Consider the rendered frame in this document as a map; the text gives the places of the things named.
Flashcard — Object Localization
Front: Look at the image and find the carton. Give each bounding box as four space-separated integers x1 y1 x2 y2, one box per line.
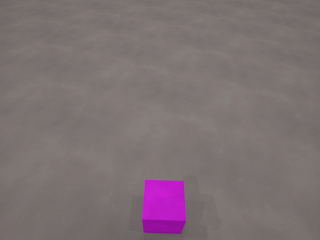
142 180 186 234

